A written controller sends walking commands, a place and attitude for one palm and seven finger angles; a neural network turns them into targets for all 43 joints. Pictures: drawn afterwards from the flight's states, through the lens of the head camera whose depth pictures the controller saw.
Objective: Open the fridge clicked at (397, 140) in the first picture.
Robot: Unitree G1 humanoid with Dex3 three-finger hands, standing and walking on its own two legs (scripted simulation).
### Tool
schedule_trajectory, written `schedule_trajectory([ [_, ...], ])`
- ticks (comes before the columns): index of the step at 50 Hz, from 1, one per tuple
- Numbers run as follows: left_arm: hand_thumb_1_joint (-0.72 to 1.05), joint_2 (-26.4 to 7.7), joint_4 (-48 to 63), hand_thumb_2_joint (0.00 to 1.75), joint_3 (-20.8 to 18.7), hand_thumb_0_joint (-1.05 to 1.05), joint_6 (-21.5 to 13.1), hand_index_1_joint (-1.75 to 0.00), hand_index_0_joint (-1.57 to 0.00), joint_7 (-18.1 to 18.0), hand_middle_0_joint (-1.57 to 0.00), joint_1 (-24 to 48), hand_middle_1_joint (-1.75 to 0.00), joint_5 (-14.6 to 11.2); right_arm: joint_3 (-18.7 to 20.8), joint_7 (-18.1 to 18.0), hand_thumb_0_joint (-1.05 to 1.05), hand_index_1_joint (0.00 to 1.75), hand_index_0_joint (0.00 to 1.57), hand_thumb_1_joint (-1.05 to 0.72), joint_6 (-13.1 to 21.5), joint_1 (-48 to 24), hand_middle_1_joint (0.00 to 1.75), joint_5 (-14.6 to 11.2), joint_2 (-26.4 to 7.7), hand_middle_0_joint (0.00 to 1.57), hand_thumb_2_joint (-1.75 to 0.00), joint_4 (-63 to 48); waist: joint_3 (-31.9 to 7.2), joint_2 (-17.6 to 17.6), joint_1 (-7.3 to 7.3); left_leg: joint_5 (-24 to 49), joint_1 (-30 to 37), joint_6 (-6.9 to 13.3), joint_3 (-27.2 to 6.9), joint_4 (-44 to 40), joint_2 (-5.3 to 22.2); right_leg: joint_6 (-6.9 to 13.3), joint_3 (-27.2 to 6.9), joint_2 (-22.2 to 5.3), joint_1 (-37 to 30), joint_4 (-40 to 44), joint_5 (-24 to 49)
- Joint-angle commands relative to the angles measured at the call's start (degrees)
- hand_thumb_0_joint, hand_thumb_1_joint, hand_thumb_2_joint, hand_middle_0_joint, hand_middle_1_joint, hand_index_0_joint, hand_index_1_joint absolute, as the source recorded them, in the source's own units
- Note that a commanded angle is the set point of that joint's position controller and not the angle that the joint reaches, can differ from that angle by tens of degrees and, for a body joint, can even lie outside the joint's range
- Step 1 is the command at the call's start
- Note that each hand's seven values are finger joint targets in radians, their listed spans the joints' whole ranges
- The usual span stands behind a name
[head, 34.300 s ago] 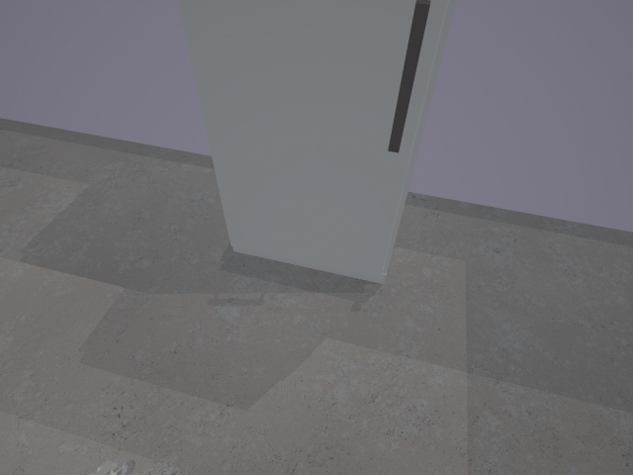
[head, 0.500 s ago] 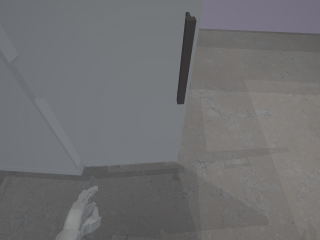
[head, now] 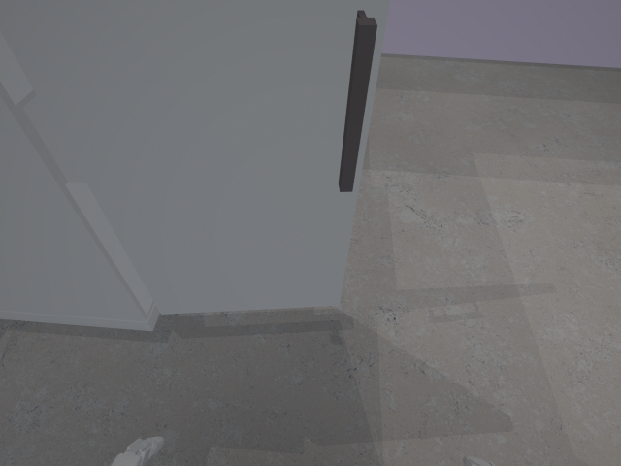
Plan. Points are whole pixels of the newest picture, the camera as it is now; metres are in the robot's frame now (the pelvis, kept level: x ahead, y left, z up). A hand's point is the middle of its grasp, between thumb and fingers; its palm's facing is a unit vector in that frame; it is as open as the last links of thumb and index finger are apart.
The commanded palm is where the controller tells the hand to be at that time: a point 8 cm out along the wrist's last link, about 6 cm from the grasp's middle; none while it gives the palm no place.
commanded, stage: let the arm hang, fingers relaxed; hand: right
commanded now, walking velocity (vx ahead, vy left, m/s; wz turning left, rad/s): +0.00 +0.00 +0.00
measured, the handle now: (352, 113) +0.68 -0.01 +0.10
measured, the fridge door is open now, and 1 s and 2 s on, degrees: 82 82 82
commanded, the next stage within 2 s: look to check the result in 0.84 s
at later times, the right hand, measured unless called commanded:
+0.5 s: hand out of the picture +0.02 -0.22 -0.15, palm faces -0.01 +0.96 -0.27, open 7.4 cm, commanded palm none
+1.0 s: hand out of the picture +0.06 -0.19 -0.16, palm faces -0.02 +0.98 -0.21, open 7.4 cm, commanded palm none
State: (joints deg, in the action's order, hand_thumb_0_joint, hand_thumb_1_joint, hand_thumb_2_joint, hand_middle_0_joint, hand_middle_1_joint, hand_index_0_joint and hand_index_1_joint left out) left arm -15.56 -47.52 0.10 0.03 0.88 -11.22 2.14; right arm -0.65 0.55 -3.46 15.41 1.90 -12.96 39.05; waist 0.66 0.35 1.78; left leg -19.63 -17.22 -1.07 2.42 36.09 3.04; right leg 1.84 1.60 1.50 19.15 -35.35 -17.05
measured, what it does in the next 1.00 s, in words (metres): stands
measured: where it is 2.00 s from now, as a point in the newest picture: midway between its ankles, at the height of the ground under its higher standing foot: outside the picture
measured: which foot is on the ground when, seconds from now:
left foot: down 0.00-1.00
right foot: down 0.00-1.00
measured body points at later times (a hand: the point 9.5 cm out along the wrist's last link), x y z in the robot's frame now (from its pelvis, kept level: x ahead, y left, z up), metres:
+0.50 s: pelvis +0.01 -0.01 +0.02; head +0.03 +0.00 +0.47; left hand +0.04 +0.22 -0.14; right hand +0.02 -0.27 -0.13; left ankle -0.01 +0.13 -0.73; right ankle +0.02 -0.10 -0.73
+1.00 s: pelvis +0.02 +0.00 +0.02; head +0.05 +0.00 +0.47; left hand +0.04 +0.24 -0.14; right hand +0.06 -0.24 -0.14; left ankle -0.01 +0.13 -0.73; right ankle +0.02 -0.10 -0.73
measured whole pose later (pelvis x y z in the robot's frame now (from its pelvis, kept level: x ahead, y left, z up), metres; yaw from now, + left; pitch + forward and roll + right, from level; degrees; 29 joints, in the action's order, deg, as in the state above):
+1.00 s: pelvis +0.02 +0.00 +0.02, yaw +1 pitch -1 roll +0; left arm -11.0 -63.9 0.0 -0.3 -1.1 -12.6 1.4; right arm 0.2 -1.2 0.3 11.2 0.7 -10.8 63.9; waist 3.0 0.0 0.4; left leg -14.1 -6.8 -1.4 2.0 21.6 2.3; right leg 1.8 2.2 1.2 8.9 -22.1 -12.6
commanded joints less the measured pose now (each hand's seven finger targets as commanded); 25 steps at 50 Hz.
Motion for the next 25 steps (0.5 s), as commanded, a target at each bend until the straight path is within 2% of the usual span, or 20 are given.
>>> schedule_trajectory([
  [1,0.90,-7.22,1.85,0.90,-1.21,0.00,-1.06,-0.30,-0.20,-1.04,-0.20,1.64,-0.30,-0.24,2.90,-1.21,0.00,0.30,0.20,-0.90,3.30,-1.42,0.30,-0.78,-10.47,0.20,-0.90,0.91,-2.41,4.89,-1.93,6.13,4.96,3.20,-5.14,-8.97,2.54,1.36,-8.20,-6.29,-0.80,11.03,11.23],
  [2,0.90,-6.58,0.70,0.90,-1.01,0.00,-0.96,-0.30,-0.20,-1.16,-0.20,1.41,-0.30,-0.34,2.79,-1.27,0.00,0.30,0.20,-0.90,3.35,-0.57,0.30,-0.92,-9.99,0.20,-0.90,3.42,-2.14,6.89,-2.21,5.30,5.98,3.25,-5.12,-9.90,2.35,1.29,-8.12,-6.05,-0.40,12.01,8.70],
  [4,0.90,-5.51,-1.46,0.90,-0.85,0.00,-0.84,-0.30,-0.20,-1.53,-0.20,-0.12,-0.30,-0.51,2.56,-1.32,0.00,0.30,0.20,-0.90,3.51,0.68,0.30,-1.13,-8.95,0.20,-0.90,7.61,-2.73,8.56,-2.09,5.15,7.04,3.62,-5.19,-11.39,2.42,1.05,-7.55,-5.79,-1.24,12.65,5.91],
  [5,0.90,-5.09,-1.96,0.90,-1.15,0.00,-0.63,-0.30,-0.20,-1.77,-0.20,-0.91,-0.30,-0.47,3.11,-1.48,0.00,0.30,0.20,-0.90,3.59,1.23,0.30,-0.93,-8.10,0.20,-0.90,8.88,-3.37,7.72,-2.24,5.35,7.74,3.82,-4.70,-12.46,2.31,1.18,-7.77,-6.10,-1.82,12.51,5.46],
  [6,0.90,-4.89,-2.82,0.90,-1.24,0.00,-0.57,-0.30,-0.20,-1.86,-0.20,-1.67,-0.30,-0.53,2.90,-1.41,0.00,0.30,0.20,-0.90,3.63,1.19,0.30,-1.09,-8.02,0.20,-0.90,10.33,-3.72,8.95,-1.95,5.44,8.00,3.95,-4.93,-13.01,2.48,1.14,-7.70,-6.10,-2.25,12.85,4.66],
  [8,0.90,-4.73,-4.54,0.90,-1.24,0.00,-0.52,-0.30,-0.20,-2.01,-0.20,-3.02,-0.30,-0.69,2.65,-1.32,0.00,0.30,0.20,-0.90,3.68,1.23,0.30,-1.27,-7.99,0.20,-0.90,12.76,-3.76,9.11,-1.87,5.36,8.52,3.86,-4.36,-13.68,2.38,1.16,-8.07,-6.50,-2.70,13.94,3.96],
  [9,0.90,-4.56,-5.12,0.90,-1.33,0.00,-0.49,-0.30,-0.20,-2.09,-0.20,-3.41,-0.30,-0.75,2.56,-1.30,0.00,0.30,0.20,-0.90,3.72,1.21,0.30,-1.32,-7.81,0.20,-0.90,13.91,-3.31,7.92,-1.85,5.59,8.50,3.86,-4.16,-14.10,2.32,1.14,-8.09,-6.66,-2.84,14.25,3.82],
  [10,0.90,-4.57,-5.50,0.90,-1.44,0.00,-0.38,-0.30,-0.20,-2.17,-0.20,-3.91,-0.30,-0.92,2.49,-1.36,0.00,0.30,0.20,-0.90,3.82,1.28,0.30,-1.21,-7.90,0.20,-0.90,14.79,-2.16,4.39,-1.90,5.92,8.16,3.85,-4.12,-14.87,2.37,1.14,-8.03,-6.71,-3.00,14.02,4.69],
  [12,0.90,-4.51,-6.87,0.90,-1.52,0.00,-0.32,-0.30,-0.20,-2.26,-0.20,-4.74,-0.30,-0.97,2.13,-1.34,0.00,0.30,0.20,-0.90,3.85,0.92,0.30,-1.31,-7.19,0.20,-0.90,16.74,-0.84,1.47,-1.42,5.28,6.56,3.83,-4.36,-15.88,2.60,1.11,-7.89,-6.79,-4.25,14.74,4.12],
  [14,0.90,-4.55,-7.88,0.90,-1.56,0.00,-0.26,-0.30,-0.20,-2.28,-0.20,-5.28,-0.30,-0.94,1.98,-1.42,0.00,0.30,0.20,-0.90,3.82,0.84,0.30,-1.32,-6.96,0.20,-0.90,18.09,0.69,1.42,-1.30,4.59,5.62,3.66,-4.06,-16.23,2.50,1.13,-8.01,-7.07,-4.50,15.83,3.21],
  [18,0.90,-4.06,-9.68,0.90,-1.49,0.00,-0.59,-0.30,-0.20,-2.33,-0.20,-5.72,-0.30,-1.00,1.80,-1.58,0.00,0.30,0.20,-0.90,4.03,1.05,0.30,-1.32,-6.60,0.20,-0.90,20.39,-0.03,-1.49,-1.43,7.00,6.37,3.24,-3.98,-16.07,2.62,1.28,-7.62,-7.40,-6.49,16.59,6.24],
  [20,0.90,-4.13,-10.27,0.90,-1.48,0.00,-0.62,-0.30,-0.20,-2.28,-0.20,-5.30,-0.30,-1.10,1.69,-1.71,0.00,0.30,0.20,-0.90,4.08,1.28,0.30,-1.23,-6.83,0.20,-0.90,21.00,1.25,-0.72,-1.66,7.28,5.81,3.11,-4.17,-16.24,2.72,1.29,-7.20,-7.31,-6.58,16.65,7.11],
  [25,0.90,-3.24,-11.78,0.90,-1.37,0.00,-0.81,-0.30,-0.20,-2.20,-0.20,-4.58,-0.30,-1.09,1.65,-1.91,0.00,0.30,0.20,-0.90,4.29,0.58,0.30,-1.17,-6.61,0.20,-0.90,21.98,1.71,-2.28,-1.74,9.57,6.26,2.69,-4.10,-16.19,3.03,1.17,-6.33,-7.20,-7.63,16.97,10.30],
])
